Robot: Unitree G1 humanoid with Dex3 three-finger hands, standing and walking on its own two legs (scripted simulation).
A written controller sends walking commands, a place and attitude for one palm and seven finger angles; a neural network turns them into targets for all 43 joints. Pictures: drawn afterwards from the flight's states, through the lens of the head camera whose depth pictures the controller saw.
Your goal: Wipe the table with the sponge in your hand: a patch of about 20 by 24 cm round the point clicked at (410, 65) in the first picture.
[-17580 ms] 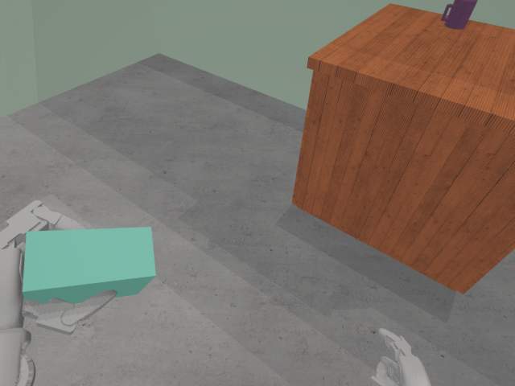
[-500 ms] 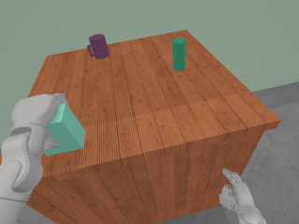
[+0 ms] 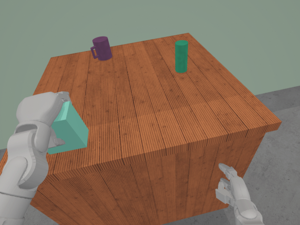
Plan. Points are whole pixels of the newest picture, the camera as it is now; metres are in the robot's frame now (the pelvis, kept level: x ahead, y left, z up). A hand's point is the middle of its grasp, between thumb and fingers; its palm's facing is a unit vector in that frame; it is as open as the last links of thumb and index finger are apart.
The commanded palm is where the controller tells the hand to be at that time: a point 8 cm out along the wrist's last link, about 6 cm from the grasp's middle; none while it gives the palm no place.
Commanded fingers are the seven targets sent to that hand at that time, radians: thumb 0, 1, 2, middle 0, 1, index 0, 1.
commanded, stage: lower the sponge onto the table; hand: left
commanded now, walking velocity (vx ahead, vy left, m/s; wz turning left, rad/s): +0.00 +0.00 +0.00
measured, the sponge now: (63, 133) +0.27 +0.29 +0.14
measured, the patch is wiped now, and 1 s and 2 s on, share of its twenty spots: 0.00 0.00 0.15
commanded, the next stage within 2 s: wipe forward along the first lane in 1.20 s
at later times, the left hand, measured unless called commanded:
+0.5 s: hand (55, 129) +0.26 +0.30 +0.16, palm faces +0.10 -0.03 -0.99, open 9.9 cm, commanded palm +0.22 +0.29 +0.24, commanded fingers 0.00 0.10 1.30 -1.20 -1.60 -1.20 -1.60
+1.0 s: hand (57, 136) +0.25 +0.30 +0.14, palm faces +0.06 -0.04 -1.00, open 9.9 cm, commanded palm +0.22 +0.29 +0.21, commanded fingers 0.00 0.10 1.30 -1.20 -1.60 -1.20 -1.60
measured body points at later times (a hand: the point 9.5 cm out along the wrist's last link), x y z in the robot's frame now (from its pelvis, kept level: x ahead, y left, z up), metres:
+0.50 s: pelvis +0.00 +0.00 +0.00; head -0.02 -0.05 +0.45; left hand +0.25 +0.29 +0.22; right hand +0.26 -0.19 -0.08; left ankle +0.04 +0.12 -0.74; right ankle +0.02 -0.08 -0.74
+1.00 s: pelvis +0.00 +0.00 +0.00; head -0.02 -0.05 +0.45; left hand +0.24 +0.29 +0.19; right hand +0.26 -0.18 -0.07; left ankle +0.04 +0.12 -0.74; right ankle +0.02 -0.08 -0.74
